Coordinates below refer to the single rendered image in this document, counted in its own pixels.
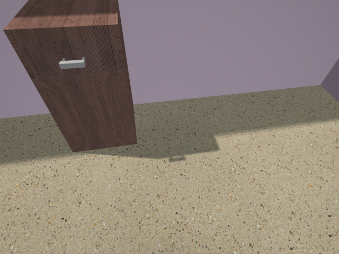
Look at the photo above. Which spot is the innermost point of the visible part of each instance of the drawer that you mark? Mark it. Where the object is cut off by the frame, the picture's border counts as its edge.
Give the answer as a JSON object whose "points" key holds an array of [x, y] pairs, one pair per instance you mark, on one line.
{"points": [[43, 57]]}

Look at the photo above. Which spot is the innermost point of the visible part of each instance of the cabinet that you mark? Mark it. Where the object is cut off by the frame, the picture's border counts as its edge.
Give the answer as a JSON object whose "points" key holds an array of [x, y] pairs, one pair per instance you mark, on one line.
{"points": [[93, 111]]}

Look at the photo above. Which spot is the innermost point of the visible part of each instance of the handle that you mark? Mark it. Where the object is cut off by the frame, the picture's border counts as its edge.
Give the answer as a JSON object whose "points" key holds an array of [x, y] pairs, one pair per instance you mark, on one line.
{"points": [[72, 63]]}

